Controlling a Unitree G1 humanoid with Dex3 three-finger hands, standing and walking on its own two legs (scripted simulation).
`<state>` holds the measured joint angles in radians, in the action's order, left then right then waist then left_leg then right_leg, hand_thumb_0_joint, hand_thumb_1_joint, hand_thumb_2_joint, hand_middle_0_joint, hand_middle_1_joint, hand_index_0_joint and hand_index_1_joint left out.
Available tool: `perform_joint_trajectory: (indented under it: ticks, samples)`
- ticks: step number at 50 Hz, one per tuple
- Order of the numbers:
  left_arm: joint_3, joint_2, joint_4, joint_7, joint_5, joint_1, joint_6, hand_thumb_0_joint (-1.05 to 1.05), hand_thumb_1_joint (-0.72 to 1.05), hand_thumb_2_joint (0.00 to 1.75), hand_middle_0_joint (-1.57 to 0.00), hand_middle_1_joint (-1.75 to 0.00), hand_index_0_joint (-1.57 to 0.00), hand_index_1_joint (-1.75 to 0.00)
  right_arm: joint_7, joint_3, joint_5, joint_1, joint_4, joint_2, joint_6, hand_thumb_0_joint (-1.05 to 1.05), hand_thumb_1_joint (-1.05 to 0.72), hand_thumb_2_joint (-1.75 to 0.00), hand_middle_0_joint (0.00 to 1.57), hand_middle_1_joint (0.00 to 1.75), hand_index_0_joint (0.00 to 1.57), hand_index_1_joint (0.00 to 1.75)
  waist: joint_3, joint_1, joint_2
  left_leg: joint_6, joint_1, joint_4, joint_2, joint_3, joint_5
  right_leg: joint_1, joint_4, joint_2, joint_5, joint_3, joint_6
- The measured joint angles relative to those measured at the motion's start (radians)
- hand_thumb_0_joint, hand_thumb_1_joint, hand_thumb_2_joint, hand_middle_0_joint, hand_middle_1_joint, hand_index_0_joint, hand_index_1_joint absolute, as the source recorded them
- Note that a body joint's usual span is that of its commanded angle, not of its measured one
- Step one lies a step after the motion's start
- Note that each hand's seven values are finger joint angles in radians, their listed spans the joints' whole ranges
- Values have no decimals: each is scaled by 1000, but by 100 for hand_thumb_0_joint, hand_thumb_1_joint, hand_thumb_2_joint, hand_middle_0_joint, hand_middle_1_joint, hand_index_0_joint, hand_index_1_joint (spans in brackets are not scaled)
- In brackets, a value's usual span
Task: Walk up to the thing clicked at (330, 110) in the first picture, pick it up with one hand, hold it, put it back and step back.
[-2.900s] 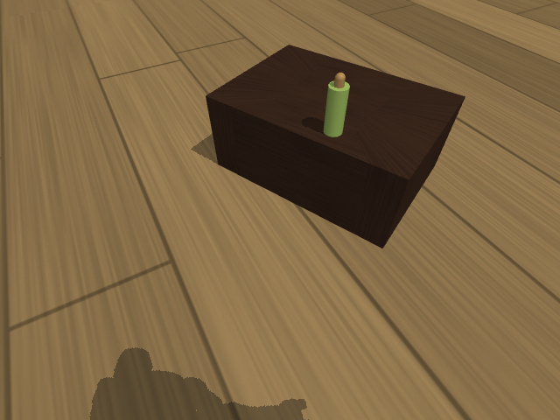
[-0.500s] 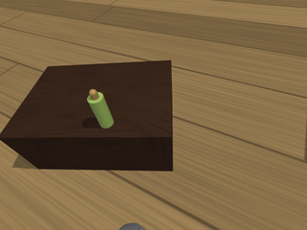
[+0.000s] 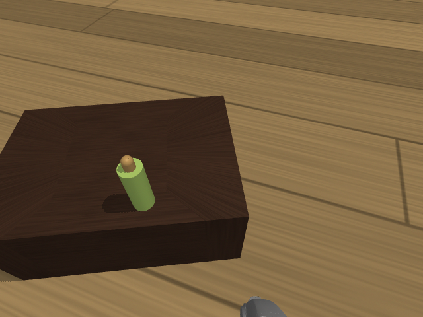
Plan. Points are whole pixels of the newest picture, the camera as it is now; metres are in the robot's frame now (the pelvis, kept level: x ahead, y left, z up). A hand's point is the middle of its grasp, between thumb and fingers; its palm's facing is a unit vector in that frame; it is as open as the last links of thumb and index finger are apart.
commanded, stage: walk up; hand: left
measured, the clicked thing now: (135, 182) +0.57 +0.23 -0.22
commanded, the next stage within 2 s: stand in 1.56 s
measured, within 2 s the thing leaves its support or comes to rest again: neither
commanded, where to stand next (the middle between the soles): +0.15 +0.04 m, yaw -2 degrees
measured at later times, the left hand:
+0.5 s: hand out of the picture +0.17 +0.33 -0.16, palm faces -0.07 -0.92 -0.39, open 7.4 cm
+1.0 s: hand out of the picture +0.18 +0.30 -0.14, palm faces -0.06 -0.94 -0.34, open 7.4 cm
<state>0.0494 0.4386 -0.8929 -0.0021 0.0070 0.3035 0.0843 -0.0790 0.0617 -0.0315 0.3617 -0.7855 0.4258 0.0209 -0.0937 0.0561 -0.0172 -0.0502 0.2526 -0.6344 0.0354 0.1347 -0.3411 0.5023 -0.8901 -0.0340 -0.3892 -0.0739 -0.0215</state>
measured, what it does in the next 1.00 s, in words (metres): steps on the spot: right foot, then left foot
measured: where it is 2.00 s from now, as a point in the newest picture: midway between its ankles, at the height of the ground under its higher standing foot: outside the picture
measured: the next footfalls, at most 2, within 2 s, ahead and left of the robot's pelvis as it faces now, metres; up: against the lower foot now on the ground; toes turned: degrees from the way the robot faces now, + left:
right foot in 0.10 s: +0.12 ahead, -0.08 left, +0.00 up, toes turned -4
left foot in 0.34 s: +0.15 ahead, +0.20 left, +0.00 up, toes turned -1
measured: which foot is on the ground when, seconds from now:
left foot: down 0.00-0.12, up 0.14-0.32, down 0.34-1.00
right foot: up 0.00-0.08, down 0.10-1.00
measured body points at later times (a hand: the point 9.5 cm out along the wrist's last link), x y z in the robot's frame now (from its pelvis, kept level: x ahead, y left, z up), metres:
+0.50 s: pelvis +0.06 +0.07 -0.01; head +0.08 +0.07 +0.44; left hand +0.17 +0.38 -0.13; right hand +0.11 -0.25 -0.13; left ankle +0.11 +0.20 -0.72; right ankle +0.08 -0.07 -0.71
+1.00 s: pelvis +0.08 +0.05 +0.01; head +0.09 +0.05 +0.46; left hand +0.18 +0.35 -0.11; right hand +0.17 -0.26 -0.11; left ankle +0.11 +0.20 -0.72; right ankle +0.08 -0.07 -0.72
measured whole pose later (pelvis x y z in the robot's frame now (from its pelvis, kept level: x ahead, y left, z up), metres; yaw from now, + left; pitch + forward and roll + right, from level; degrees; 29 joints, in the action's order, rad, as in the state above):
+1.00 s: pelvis +0.08 +0.05 +0.01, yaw -4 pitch -2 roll +0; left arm 0.02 0.35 -1.11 0.03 0.00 0.08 -0.01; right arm 0.00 -0.01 0.00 0.06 -1.10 0.37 0.04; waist -0.07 -0.01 -0.01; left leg 0.04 0.22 -0.48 0.06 0.03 -0.21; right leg 0.21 -0.51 -0.02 -0.26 -0.01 0.01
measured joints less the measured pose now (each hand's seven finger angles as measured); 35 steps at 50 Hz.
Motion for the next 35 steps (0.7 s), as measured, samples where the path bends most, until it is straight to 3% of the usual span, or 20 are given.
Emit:
perform_joint_trajectory:
  ticks: [5,9,11,17,18,20,23,26,30,35]
  samples:
    - [1,-16,36,-3,9,-21,14,1,90,89,-21,-30,-21,-30,20,-14,16,29,-21,0,-16,1,-91,-90,20,30,20,30,-4,-4,-28,9,-10,-78,0,13,-78,-121,258,38,180,5,-25]
    - [-10,-29,59,-15,0,-53,11,1,90,89,-21,-30,-21,-30,43,-25,20,-19,-44,-20,-43,1,-91,-90,20,30,20,30,-27,-33,-42,28,105,-371,-18,-83,-204,-123,191,43,129,21,-35]
    - [-19,-38,65,-16,-2,-59,2,1,90,89,-21,-30,-21,-30,48,-25,22,-47,-46,-21,-42,1,-91,-90,20,30,20,30,-27,-41,-45,30,153,-419,-14,-109,-204,-133,197,33,124,34,-27]
    - [-30,-41,46,0,14,-79,-37,1,90,89,-21,-30,-21,-30,53,-21,29,-99,-75,-14,-1,1,-91,-90,20,30,20,30,-1,-58,-25,43,121,-123,23,-127,-21,-115,141,-1,83,77,16]
    - [-28,-39,38,2,12,-87,-49,1,90,89,-21,-30,-21,-30,57,-18,26,-106,-87,-16,5,1,-91,-90,20,30,20,30,1,-58,-12,60,110,-97,15,-120,30,-105,109,-13,64,87,24]
    - [-21,-41,10,1,7,-105,-76,1,90,89,-21,-30,-21,-30,65,-22,17,-117,-113,-25,12,0,-91,-90,20,30,20,30,6,-62,19,71,107,-116,-2,-96,21,-93,64,-23,7,119,10]
    - [-12,-37,-31,6,3,-116,-97,1,90,89,-21,-30,-21,-30,68,-35,10,-128,-138,-38,13,0,-91,-90,20,30,20,30,19,-50,27,61,112,-121,9,-100,5,-90,10,4,-74,117,-5]
    - [1,-26,-63,13,2,-118,-90,1,90,89,-20,-30,-20,-30,69,-46,9,-140,-157,-46,18,1,-91,-90,20,30,20,30,19,-52,38,68,114,-110,23,-103,8,-143,103,10,-26,85,-13]
    - [5,-29,-104,16,11,-121,-86,1,90,89,-20,-30,-20,-30,77,-50,20,-166,-185,-42,13,1,-91,-90,20,30,20,30,4,-57,34,78,106,-88,35,-112,16,-184,190,19,47,70,31]
    - [-16,-46,-147,24,2,-137,-94,1,90,89,-20,-30,-20,-30,80,-58,25,-197,-225,-37,21,1,-91,-90,20,30,20,30,5,-64,37,75,68,-10,23,-102,50,-208,242,8,67,76,39]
